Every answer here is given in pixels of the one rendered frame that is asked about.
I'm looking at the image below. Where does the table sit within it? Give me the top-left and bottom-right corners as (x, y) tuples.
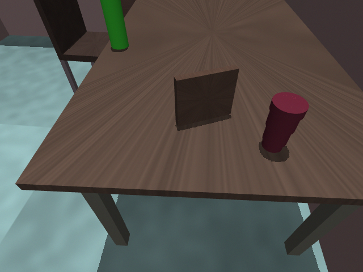
(15, 0), (363, 256)

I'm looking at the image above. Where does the chair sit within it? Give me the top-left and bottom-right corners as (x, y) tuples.
(33, 0), (109, 93)

